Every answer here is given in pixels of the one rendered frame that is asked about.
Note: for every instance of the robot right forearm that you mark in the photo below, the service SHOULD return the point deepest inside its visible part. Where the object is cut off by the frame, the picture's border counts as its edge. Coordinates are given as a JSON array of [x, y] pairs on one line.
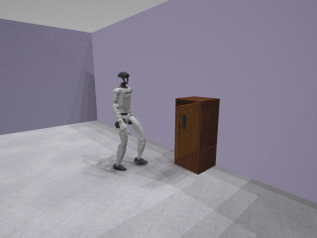
[[117, 113]]

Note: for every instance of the right robot hand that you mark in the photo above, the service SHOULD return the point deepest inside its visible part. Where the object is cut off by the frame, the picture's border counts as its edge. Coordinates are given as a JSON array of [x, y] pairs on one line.
[[124, 127]]

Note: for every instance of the right robot upper arm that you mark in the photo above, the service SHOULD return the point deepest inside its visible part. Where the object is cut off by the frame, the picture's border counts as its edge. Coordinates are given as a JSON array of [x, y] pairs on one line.
[[116, 93]]

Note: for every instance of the handle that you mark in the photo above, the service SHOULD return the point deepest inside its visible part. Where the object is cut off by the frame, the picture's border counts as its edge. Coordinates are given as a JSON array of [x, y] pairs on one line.
[[183, 121]]

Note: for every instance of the cupboard door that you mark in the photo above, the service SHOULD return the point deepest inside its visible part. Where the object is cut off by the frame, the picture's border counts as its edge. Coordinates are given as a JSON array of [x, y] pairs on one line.
[[187, 139]]

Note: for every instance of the right robot thigh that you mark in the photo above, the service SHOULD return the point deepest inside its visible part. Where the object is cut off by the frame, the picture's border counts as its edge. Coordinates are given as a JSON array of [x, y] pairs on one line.
[[124, 140]]

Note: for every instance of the left robot foot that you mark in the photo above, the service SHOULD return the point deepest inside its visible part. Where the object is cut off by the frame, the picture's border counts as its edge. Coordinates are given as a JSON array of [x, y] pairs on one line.
[[142, 161]]

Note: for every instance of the robot left forearm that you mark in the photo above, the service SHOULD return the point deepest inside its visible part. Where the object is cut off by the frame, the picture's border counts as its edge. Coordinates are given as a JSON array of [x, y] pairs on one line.
[[130, 112]]

